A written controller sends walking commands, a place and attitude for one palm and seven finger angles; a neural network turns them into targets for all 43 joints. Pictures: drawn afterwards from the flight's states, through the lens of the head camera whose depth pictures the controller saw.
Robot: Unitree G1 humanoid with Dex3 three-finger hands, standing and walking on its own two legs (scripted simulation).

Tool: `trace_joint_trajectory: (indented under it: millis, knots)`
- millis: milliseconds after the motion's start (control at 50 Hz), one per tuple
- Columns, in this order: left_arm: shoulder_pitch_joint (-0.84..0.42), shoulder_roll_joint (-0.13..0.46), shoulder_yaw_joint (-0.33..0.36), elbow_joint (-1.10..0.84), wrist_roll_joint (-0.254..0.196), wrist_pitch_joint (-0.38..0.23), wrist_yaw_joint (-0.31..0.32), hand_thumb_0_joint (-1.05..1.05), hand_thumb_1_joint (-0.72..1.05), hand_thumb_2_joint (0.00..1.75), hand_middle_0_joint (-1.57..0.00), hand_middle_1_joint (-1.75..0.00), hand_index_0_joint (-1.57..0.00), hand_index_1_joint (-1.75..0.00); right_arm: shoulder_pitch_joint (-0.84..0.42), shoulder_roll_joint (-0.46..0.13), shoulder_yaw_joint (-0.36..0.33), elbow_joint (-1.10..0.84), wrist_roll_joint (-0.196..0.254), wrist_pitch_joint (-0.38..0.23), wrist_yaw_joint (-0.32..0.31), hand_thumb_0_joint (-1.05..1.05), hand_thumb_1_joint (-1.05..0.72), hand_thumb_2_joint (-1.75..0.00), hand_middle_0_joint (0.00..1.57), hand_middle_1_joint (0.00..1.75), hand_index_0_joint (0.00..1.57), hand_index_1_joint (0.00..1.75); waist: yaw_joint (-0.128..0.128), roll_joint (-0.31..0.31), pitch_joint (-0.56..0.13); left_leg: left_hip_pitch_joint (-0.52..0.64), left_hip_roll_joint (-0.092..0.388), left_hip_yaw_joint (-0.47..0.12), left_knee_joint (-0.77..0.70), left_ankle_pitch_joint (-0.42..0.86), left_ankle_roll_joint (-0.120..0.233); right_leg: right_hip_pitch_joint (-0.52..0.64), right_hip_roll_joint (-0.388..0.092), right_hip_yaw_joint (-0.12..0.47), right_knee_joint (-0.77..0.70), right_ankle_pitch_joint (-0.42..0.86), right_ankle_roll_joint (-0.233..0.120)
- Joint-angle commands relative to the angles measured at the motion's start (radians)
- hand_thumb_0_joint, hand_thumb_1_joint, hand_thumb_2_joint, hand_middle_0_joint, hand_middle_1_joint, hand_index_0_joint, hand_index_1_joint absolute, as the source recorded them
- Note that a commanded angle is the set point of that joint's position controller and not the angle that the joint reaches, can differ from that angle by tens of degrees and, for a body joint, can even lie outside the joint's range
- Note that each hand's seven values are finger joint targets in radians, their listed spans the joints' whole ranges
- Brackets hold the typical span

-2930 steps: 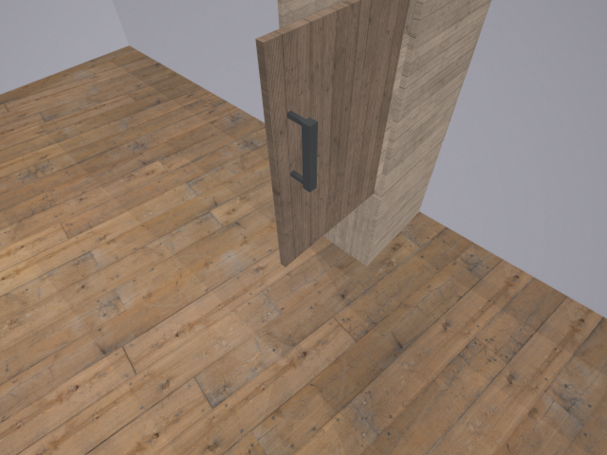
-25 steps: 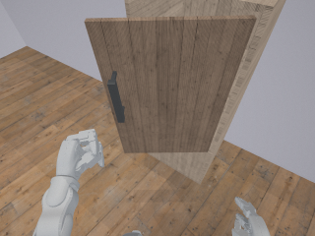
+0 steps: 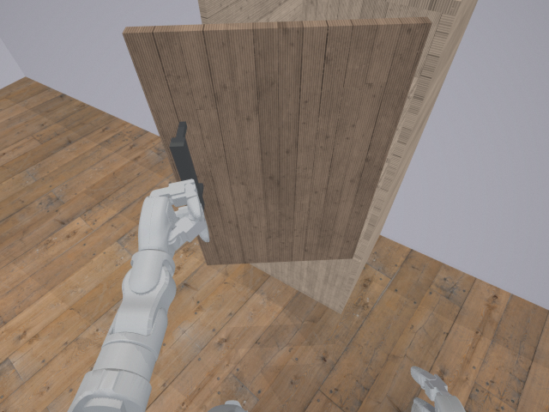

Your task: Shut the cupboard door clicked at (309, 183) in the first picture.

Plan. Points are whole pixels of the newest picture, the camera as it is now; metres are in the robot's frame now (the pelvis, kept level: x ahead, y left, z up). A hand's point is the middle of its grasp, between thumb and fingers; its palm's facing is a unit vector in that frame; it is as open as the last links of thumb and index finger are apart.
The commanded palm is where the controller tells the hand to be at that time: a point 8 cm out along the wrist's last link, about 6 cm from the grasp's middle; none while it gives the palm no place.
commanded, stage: bring the fist close to the handle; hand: left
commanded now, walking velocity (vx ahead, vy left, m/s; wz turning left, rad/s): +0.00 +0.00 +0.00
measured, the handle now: (190, 170) +0.47 +0.16 +0.08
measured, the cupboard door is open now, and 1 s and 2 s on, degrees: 34 31 17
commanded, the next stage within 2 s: push the door shut along its arc in 0.46 s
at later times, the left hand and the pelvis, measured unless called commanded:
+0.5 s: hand (207, 215) +0.38 +0.12 +0.08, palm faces +0.07 -1.00 -0.01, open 3.1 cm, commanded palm +0.35 +0.17 +0.08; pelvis +0.00 +0.00 +0.00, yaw +0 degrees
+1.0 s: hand (205, 193) +0.42 +0.13 +0.08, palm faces -0.03 -1.00 -0.02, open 3.1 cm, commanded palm +0.41 +0.17 +0.08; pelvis -0.01 +0.00 -0.01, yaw +0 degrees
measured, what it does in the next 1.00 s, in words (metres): stands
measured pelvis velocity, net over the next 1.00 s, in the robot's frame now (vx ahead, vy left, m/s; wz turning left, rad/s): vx -0.01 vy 0.00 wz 0.01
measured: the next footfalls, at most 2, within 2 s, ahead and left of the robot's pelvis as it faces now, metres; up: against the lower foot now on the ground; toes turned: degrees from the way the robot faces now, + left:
none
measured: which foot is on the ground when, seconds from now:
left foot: down 0.00-1.00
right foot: down 0.00-1.00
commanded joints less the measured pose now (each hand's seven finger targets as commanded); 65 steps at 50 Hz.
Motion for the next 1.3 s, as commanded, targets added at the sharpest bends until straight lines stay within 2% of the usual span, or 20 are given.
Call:
trace_joint_trajectory:
  millis: [0, 40, 80, 120, 340, 380, 480, 560, 580, 640, 740, 780, 820, 940, 980, 1000, 1180, 1220, 1260, 1280]
  knots:
    - [-0.375, 0.069, 0.013, -0.168, 0.002, -0.077, 0.009, 0.0, 0.9, 0.9, -1.3, -1.5, -1.3, -1.5, -0.01, -0.118, -0.051, -0.122, 0.003, -0.035, -0.007, 0.0, -0.9, -0.9, 0.2, 0.3, 0.2, 0.3, -0.022, -0.06, -0.299, 0.233, -0.003, -0.04, -0.078, 0.236, 0.01, 0.045, -0.005, 0.027, -0.126, 0.376, 0.022]
    - [-0.433, 0.069, 0.013, -0.132, 0.008, -0.085, 0.021, 0.0, 0.9, 0.9, -1.3, -1.5, -1.3, -1.5, -0.006, -0.12, -0.053, -0.113, 0.002, -0.031, -0.007, 0.0, -0.9, -0.9, 0.2, 0.3, 0.2, 0.3, -0.033, -0.075, -0.282, 0.217, -0.002, -0.04, -0.076, 0.205, 0.01, 0.023, -0.005, 0.03, -0.131, 0.343, 0.024]
    - [-0.424, 0.125, 0.074, -0.095, 0.015, -0.09, 0.036, 0.0, 0.9, 0.9, -1.3, -1.5, -1.3, -1.5, 0.006, -0.128, -0.057, -0.11, -0.003, -0.026, -0.006, 0.0, -0.9, -0.9, 0.2, 0.3, 0.2, 0.3, -0.015, -0.088, -0.296, 0.206, -0.003, -0.039, -0.08, 0.196, 0.012, 0.037, -0.003, 0.035, -0.135, 0.331, 0.024]
    - [-0.388, 0.124, 0.084, -0.095, 0.016, -0.101, 0.038, 0.0, 0.9, 0.9, -1.3, -1.5, -1.3, -1.5, 0.0, -0.121, -0.055, -0.122, -0.003, -0.019, -0.002, 0.0, -0.9, -0.9, 0.2, 0.3, 0.2, 0.3, 0.005, -0.082, -0.326, 0.199, -0.009, -0.028, -0.086, 0.215, 0.011, 0.078, -0.007, 0.042, -0.131, 0.364, 0.023]
    - [-0.411, 0.105, 0.058, -0.1, 0.006, -0.132, 0.011, 0.0, 0.9, 0.9, -1.3, -1.5, -1.3, -1.5, 0.009, -0.119, -0.06, -0.12, 0.003, -0.005, 0.0, 0.0, -0.9, -0.9, 0.2, 0.3, 0.2, 0.3, -0.015, -0.086, -0.296, 0.193, -0.008, -0.016, -0.09, 0.183, 0.017, 0.076, -0.006, 0.054, -0.155, 0.352, 0.031]
    - [-0.432, 0.131, 0.075, -0.088, 0.006, -0.134, 0.011, 0.0, 0.9, 0.9, -1.3, -1.5, -1.3, -1.5, 0.012, -0.124, -0.06, -0.113, 0.002, -0.005, -0.004, 0.0, -0.9, -0.9, 0.2, 0.3, 0.2, 0.3, -0.019, -0.079, -0.284, 0.19, -0.009, -0.019, -0.091, 0.167, 0.019, 0.067, -0.004, 0.059, -0.163, 0.327, 0.031]
    - [-0.452, 0.091, 0.032, -0.098, 0.006, -0.144, 0.003, 0.0, 0.9, 0.9, -1.3, -1.5, -1.3, -1.5, 0.01, -0.122, -0.061, -0.11, 0.004, -0.013, -0.003, 0.0, -0.9, -0.9, 0.2, 0.3, 0.2, 0.3, -0.028, -0.061, -0.29, 0.217, -0.007, -0.025, -0.087, 0.175, 0.019, 0.045, -0.003, 0.049, -0.156, 0.329, 0.028]
    - [-0.415, 0.099, 0.044, -0.094, 0.005, -0.142, 0.005, 0.0, 0.9, 0.9, -1.3, -1.5, -1.3, -1.5, 0.003, -0.123, -0.06, -0.116, 0.004, -0.013, 0.001, 0.0, -0.9, -0.9, 0.2, 0.3, 0.2, 0.3, -0.014, -0.077, -0.309, 0.22, -0.007, -0.028, -0.092, 0.18, 0.017, 0.056, -0.003, 0.043, -0.149, 0.331, 0.025]
    - [-0.433, 0.14, 0.071, -0.072, 0.011, -0.139, 0.004, 0.0, 0.9, 0.9, -1.3, -1.5, -1.3, -1.5, 0.01, -0.13, -0.059, -0.11, 0.003, -0.008, -0.003, 0.0, -0.9, -0.9, 0.2, 0.3, 0.2, 0.3, -0.017, -0.082, -0.296, 0.203, -0.007, -0.029, -0.091, 0.175, 0.018, 0.056, -0.002, 0.049, -0.151, 0.328, 0.026]
    - [-0.55, 0.147, 0.065, -0.029, 0.015, -0.142, -0.009, 0.0, 0.9, 0.9, -1.3, -1.5, -1.3, -1.5, 0.003, -0.124, -0.053, -0.101, 0.005, -0.002, -0.009, 0.0, -0.9, -0.9, 0.2, 0.3, 0.2, 0.3, -0.043, -0.083, -0.267, 0.179, -0.011, -0.026, -0.09, 0.131, 0.021, 0.037, -0.008, 0.062, -0.162, 0.291, 0.032]
    - [-0.678, 0.189, 0.095, 0.089, 0.001, -0.157, -0.051, 0.0, 0.9, 0.9, -1.3, -1.5, -1.3, -1.5, 0.022, -0.129, -0.05, -0.08, 0.008, -0.004, -0.016, 0.0, -0.9, -0.9, 0.2, 0.3, 0.2, 0.3, -0.055, -0.072, -0.299, 0.162, -0.012, -0.037, -0.069, 0.128, 0.019, 0.029, -0.007, 0.067, -0.146, 0.292, 0.029]
    - [-0.684, 0.208, 0.115, 0.125, -0.002, -0.165, -0.074, 0.0, 0.9, 0.9, -1.3, -1.5, -1.3, -1.5, 0.04, -0.137, -0.056, -0.076, 0.005, -0.006, -0.014, 0.0, -0.9, -0.9, 0.2, 0.3, 0.2, 0.3, -0.046, -0.051, -0.352, 0.183, -0.012, -0.039, -0.057, 0.164, 0.017, 0.032, -0.004, 0.063, -0.127, 0.331, 0.026]
    - [-0.69, 0.188, 0.097, 0.168, -0.01, -0.165, -0.103, 0.0, 0.9, 0.9, -1.3, -1.5, -1.3, -1.5, 0.052, -0.137, -0.056, -0.079, 0.009, -0.006, -0.008, 0.0, -0.9, -0.9, 0.2, 0.3, 0.2, 0.3, -0.049, -0.053, -0.352, 0.179, -0.011, -0.043, -0.056, 0.18, 0.014, 0.023, -0.002, 0.054, -0.117, 0.349, 0.023]
    - [-0.881, 0.159, 0.053, 0.269, -0.008, -0.178, -0.134, 0.0, 0.9, 0.9, -1.3, -1.5, -1.3, -1.5, 0.096, -0.149, -0.063, -0.053, 0.012, -0.006, -0.005, 0.0, -0.9, -0.9, 0.2, 0.3, 0.2, 0.3, -0.1, -0.051, -0.318, 0.191, -0.005, -0.064, -0.044, 0.136, 0.016, -0.091, 0.008, 0.038, -0.116, 0.272, 0.021]
    - [-0.924, 0.204, 0.081, 0.298, 0.004, -0.187, -0.137, 0.0, 0.9, 0.9, -1.3, -1.5, -1.3, -1.5, 0.117, -0.162, -0.07, -0.039, 0.008, -0.004, -0.007, 0.0, -0.9, -0.9, 0.2, 0.3, 0.2, 0.3, -0.105, -0.051, -0.347, 0.204, -0.001, -0.076, -0.038, 0.143, 0.016, -0.11, 0.01, 0.033, -0.104, 0.261, 0.017]
    - [-0.952, 0.167, 0.048, 0.303, 0.0, -0.19, -0.146, 0.0, 0.9, 0.9, -1.3, -1.5, -1.3, -1.5, 0.119, -0.159, -0.068, -0.038, 0.008, -0.007, -0.005, 0.0, -0.9, -0.9, 0.2, 0.3, 0.2, 0.3, -0.115, -0.038, -0.365, 0.215, -0.003, -0.078, -0.039, 0.138, 0.015, -0.12, 0.008, 0.032, -0.103, 0.252, 0.018]
    - [-1.127, 0.223, 0.068, 0.435, 0.003, -0.203, -0.187, 0.0, 0.9, 0.9, -1.3, -1.5, -1.3, -1.5, 0.174, -0.183, -0.071, 0.0, 0.002, -0.01, -0.004, 0.0, -0.9, -0.9, 0.2, 0.3, 0.2, 0.3, -0.154, -0.001, -0.366, 0.202, 0.007, -0.11, -0.024, 0.093, 0.013, -0.223, 0.017, 0.022, -0.083, 0.166, 0.009]
    - [-1.158, 0.198, 0.042, 0.457, 0.01, -0.208, -0.191, 0.0, 0.9, 0.9, -1.3, -1.5, -1.3, -1.5, 0.184, -0.183, -0.069, 0.002, 0.0, -0.014, 0.001, 0.0, -0.9, -0.9, 0.2, 0.3, 0.2, 0.3, -0.163, 0.02, -0.372, 0.209, 0.01, -0.122, -0.025, 0.071, 0.009, -0.259, 0.017, 0.018, -0.076, 0.137, 0.007]
    - [-1.181, 0.248, 0.084, 0.487, 0.008, -0.204, -0.19, 0.0, 0.9, 0.9, -1.3, -1.5, -1.3, -1.5, 0.198, -0.193, -0.071, 0.009, -0.002, -0.016, 0.002, 0.0, -0.9, -0.9, 0.2, 0.3, 0.2, 0.3, -0.168, -0.009, -0.378, 0.187, 0.011, -0.124, -0.019, 0.062, 0.011, -0.254, 0.019, 0.019, -0.073, 0.131, 0.007]
    - [-1.192, 0.253, 0.084, 0.495, 0.011, -0.202, -0.194, 0.0, 0.9, 0.9, -1.3, -1.5, -1.3, -1.5, 0.207, -0.197, -0.07, 0.008, -0.006, -0.017, 0.001, 0.0, -0.9, -0.9, 0.2, 0.3, 0.2, 0.3, -0.168, 0.024, -0.396, 0.197, 0.011, -0.13, -0.017, 0.069, 0.011, -0.267, 0.02, 0.017, -0.063, 0.13, 0.004]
